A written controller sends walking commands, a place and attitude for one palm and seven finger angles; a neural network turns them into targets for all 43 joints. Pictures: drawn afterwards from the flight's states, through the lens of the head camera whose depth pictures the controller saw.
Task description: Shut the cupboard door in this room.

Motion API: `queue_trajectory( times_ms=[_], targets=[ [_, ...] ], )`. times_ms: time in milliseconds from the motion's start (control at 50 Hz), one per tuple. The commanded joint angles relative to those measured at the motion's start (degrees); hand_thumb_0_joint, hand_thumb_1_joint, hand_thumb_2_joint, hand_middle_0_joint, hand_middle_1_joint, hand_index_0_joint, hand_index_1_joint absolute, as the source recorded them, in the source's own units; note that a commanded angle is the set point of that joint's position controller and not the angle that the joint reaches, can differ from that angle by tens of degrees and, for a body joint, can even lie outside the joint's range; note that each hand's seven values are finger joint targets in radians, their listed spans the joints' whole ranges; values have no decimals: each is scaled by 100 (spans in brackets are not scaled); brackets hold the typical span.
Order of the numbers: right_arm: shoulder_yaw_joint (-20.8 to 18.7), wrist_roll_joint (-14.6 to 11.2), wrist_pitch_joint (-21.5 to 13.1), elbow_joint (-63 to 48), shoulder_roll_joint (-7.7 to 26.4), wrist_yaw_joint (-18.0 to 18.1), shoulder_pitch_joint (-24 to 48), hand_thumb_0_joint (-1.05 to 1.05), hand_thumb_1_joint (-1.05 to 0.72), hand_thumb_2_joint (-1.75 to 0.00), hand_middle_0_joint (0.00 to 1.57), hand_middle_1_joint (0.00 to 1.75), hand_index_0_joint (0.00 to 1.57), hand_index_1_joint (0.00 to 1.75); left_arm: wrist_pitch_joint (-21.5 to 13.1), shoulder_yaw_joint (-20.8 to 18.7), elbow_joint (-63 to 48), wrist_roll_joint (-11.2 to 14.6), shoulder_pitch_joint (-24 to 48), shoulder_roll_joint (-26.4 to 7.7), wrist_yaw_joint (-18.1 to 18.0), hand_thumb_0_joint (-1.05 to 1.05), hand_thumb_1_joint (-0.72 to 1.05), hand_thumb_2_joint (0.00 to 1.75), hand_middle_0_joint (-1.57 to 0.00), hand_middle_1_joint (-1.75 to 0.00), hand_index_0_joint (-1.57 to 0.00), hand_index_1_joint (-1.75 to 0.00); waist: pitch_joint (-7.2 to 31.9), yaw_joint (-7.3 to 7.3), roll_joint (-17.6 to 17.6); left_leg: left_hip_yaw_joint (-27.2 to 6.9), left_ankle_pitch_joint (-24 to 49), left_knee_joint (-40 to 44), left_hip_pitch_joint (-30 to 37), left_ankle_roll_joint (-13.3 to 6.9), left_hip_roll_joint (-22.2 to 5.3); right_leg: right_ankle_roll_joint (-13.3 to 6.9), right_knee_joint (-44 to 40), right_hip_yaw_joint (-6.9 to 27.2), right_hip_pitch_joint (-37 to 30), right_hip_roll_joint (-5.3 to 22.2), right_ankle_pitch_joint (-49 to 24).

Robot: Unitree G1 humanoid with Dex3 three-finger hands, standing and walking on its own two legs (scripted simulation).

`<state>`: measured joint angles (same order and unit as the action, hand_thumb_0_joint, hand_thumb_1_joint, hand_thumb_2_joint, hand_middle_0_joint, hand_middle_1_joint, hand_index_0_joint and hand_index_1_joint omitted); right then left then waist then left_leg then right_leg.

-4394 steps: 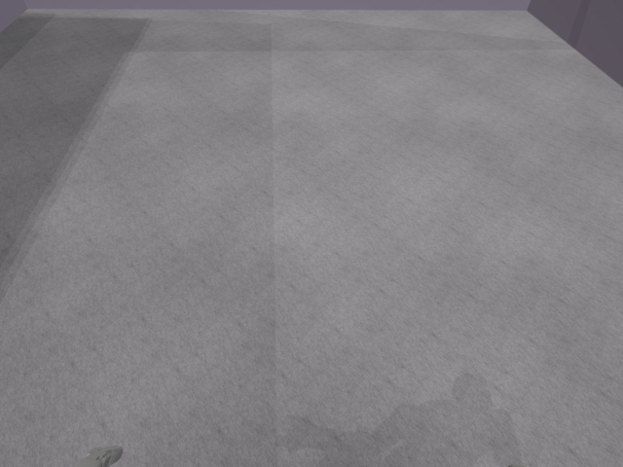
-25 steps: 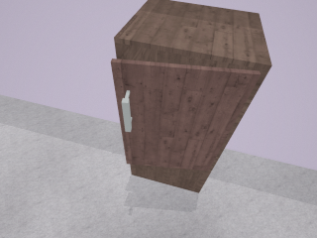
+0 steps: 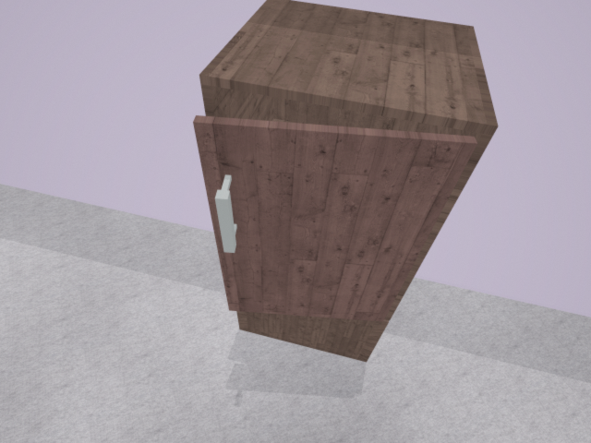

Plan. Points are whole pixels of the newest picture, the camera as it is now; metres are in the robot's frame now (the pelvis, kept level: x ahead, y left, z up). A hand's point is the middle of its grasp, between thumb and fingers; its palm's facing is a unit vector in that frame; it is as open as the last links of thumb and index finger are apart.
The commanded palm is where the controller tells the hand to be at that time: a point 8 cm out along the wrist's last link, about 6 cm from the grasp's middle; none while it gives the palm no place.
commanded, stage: raise the hand and make a fist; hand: left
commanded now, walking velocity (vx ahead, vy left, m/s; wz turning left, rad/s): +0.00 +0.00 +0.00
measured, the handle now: (228, 215) +0.48 +0.15 +0.00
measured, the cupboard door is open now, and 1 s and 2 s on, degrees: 11 11 11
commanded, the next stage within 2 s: bring the fist close to the handle in 1.98 s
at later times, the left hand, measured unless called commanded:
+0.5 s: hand out of the picture +0.14 +0.15 -0.08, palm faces +0.06 -1.00 +0.02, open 6.1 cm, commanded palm +0.12 +0.21 -0.05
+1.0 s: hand (179, 401) +0.18 +0.16 -0.03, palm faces +0.01 -1.00 -0.03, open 3.8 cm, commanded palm +0.15 +0.21 -0.03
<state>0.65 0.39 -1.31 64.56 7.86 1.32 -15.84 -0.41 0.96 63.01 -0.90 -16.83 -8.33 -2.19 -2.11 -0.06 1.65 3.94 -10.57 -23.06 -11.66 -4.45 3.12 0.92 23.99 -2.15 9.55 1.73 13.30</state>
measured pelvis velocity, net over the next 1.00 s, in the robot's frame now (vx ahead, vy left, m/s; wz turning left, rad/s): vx -0.01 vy -0.03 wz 0.02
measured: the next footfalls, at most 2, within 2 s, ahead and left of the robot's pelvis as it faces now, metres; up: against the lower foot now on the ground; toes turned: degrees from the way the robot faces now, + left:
none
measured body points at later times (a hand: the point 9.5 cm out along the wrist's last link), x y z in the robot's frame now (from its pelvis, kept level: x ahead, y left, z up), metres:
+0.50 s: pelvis -0.02 -0.04 -0.10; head +0.03 -0.02 +0.34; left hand +0.13 +0.20 -0.08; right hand +0.23 -0.28 -0.12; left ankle +0.02 +0.07 -0.74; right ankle +0.00 -0.12 -0.74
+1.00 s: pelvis -0.01 -0.03 -0.09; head +0.05 -0.03 +0.36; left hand +0.17 +0.22 -0.03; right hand +0.15 -0.28 -0.17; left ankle +0.02 +0.07 -0.74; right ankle +0.00 -0.12 -0.74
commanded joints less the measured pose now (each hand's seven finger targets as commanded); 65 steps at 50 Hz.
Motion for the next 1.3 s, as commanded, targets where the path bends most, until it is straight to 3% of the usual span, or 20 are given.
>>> queue_trajectory(
  times_ms=[0,40,60,80,100,120,140,160,180,200,240,280,320,380,480,560,700,760,960,1280],
  targets=[
    [-96,-5,-73,-169,562,38,-328,0,-90,-90,20,30,20,30,-66,-58,-111,9,-487,-415,-20,0,90,90,-20,-30,-20,-30,-108,64,-183,-928,156,642,-102,153,-884,-255,-333,428,42,454,-335],
    [-77,-33,-107,-538,828,5,46,0,-90,-90,20,30,20,30,-162,-53,46,-88,-639,-610,-237,0,90,90,-20,-30,-20,-30,-170,121,-298,-792,1381,-315,-140,311,-975,-246,-227,454,263,534,-974],
    [-403,-55,-1116,-2550,2110,445,-490,0,-90,-90,20,30,20,30,-1599,-2180,-9711,717,4228,-3602,-253,0,90,90,-20,-30,-20,-30,2173,-1084,-542,-1016,1754,-109,1837,340,-645,-140,409,-138,498,-173,-1311],
    [4,-267,-1606,-2457,1215,462,69,0,-90,-90,20,30,20,30,-1240,-147,-8473,751,498,-1151,-257,0,90,90,-22,-32,-22,-32,3198,-137,-1985,-881,2068,-84,2341,588,-769,-287,795,-252,759,-382,-143],
    [-46,-219,-1843,-2289,1190,394,272,0,-90,-90,20,30,20,30,-405,188,-7548,992,-993,-16,-344,0,90,90,-24,-34,-24,-34,2249,-88,-1878,-1107,1693,213,1496,852,-846,-240,1281,-383,904,-349,423],
    [2,-340,-1989,-2167,1070,277,283,0,-90,-90,20,30,20,30,-207,604,-6730,977,-758,354,-385,0,90,90,-25,-36,-25,-36,574,-301,-1031,-1193,416,258,202,734,-717,-204,1309,-321,1590,-229,714],
    [-189,-271,-2078,-2433,1321,165,238,0,-90,-90,20,30,20,30,-470,420,-6837,1008,-183,187,-367,0,90,90,-27,-38,-27,-38,-180,-440,-657,-1282,-877,33,-510,627,-582,-239,985,-366,1724,-184,655],
    [-286,-202,-2118,-2588,1430,104,282,0,-90,-90,20,30,20,30,-758,105,-6167,947,-486,-22,-262,0,90,90,-29,-40,-29,-40,-369,-423,-50,-1253,-1466,-366,-1109,542,-436,-259,775,-387,2023,-150,780],
    [-356,-143,-2090,-2734,1456,40,334,0,-90,-90,20,30,20,30,-1139,-279,-5579,1008,-1084,-170,-79,0,90,90,-31,-42,-31,-42,-254,-287,547,-1157,-1596,-794,-1629,522,-334,-278,932,-409,2363,-160,1199],
    [-443,-163,-2091,-2967,1427,-54,446,0,-90,-90,20,30,20,30,-1589,-551,-5218,1101,-1721,-276,225,0,90,90,-33,-44,-33,-44,95,4,576,-959,-1367,-1224,-1873,562,-216,-323,1192,-357,2453,-151,1367],
    [-553,-117,-2031,-3317,1320,-168,652,0,-90,-90,20,30,20,30,-2643,-575,-5118,1457,-2261,16,1001,0,90,90,-36,-48,-36,-48,526,217,1615,-664,-1264,-2129,-2653,589,-173,-316,1820,-238,2945,-162,1870],
    [-625,-104,-1950,-3652,1373,-258,836,0,-90,-90,20,30,20,30,-3642,-806,-5357,1684,-2107,-297,1814,0,90,90,-40,-52,-40,-52,777,285,1154,-515,-1347,-2859,-3376,599,-110,-365,2356,149,3271,-77,2024],
    [-687,-145,-1840,-4032,1382,-311,946,0,-90,-90,20,30,20,30,-4050,-1374,-5669,1731,-2117,-915,2214,0,90,90,-44,-56,-44,-56,1270,484,2,-464,-1210,-3254,-3630,534,-87,-454,2932,380,3353,-73,1760],
    [-654,-249,-1613,-4578,1340,-189,1138,0,-90,-90,20,30,20,30,-3548,-1518,-6773,1985,-1891,-1066,2183,0,90,90,-49,-62,-49,-62,1846,523,-528,-416,-1395,-3358,-3651,404,-76,-387,2957,672,3234,-99,1880],
    [-557,-242,-1445,-4539,1181,84,626,0,-90,-90,20,30,20,30,-3459,-1327,-8682,1898,-779,-1200,1735,0,90,90,-58,-72,-58,-72,2264,-39,-636,-591,-902,-3997,-3537,245,-267,-188,2866,967,3311,-131,1097],
    [-467,-225,-1500,-4206,1241,233,540,0,-90,-90,20,30,20,30,-3500,-1057,-8328,1908,-603,-1111,2082,0,90,90,-66,-80,-66,-80,2120,-281,-540,-689,-687,-4318,-3715,234,-350,-120,3110,798,3609,-189,453],
    [-441,-348,-1247,-4394,1131,276,728,0,-90,-90,20,30,20,30,-2251,-1791,-7549,2158,-1491,-1437,2445,0,90,90,-79,-94,-79,-94,2636,226,-38,-693,-371,-4070,-3889,265,-293,192,2847,1108,2343,65,-218],
    [-427,-327,-1175,-4449,1052,265,694,0,-90,-90,20,30,20,30,-2253,-1859,-7790,2227,-1501,-1296,2219,0,90,90,-84,-100,-84,-100,2528,242,213,-695,-372,-3824,-3780,304,-301,195,2818,961,2242,88,-351],
    [-415,-286,-1298,-4461,1246,265,515,0,-90,-90,20,30,20,30,-2892,-1230,-7925,2001,-1151,-1112,1924,0,90,90,-102,-120,-102,-120,2014,87,-298,-709,-867,-3329,-3302,282,-321,-231,2840,376,3198,-196,1121],
    [-245,-263,-1136,-4640,1376,185,369,0,-90,-90,20,30,20,30,-2347,-1138,-8062,1790,-569,-1187,1595,0,90,90,-130,-150,-130,-150,1803,-5,-573,-994,-975,-2541,-2462,369,-406,-320,2710,-168,3030,-382,794]
  ],
)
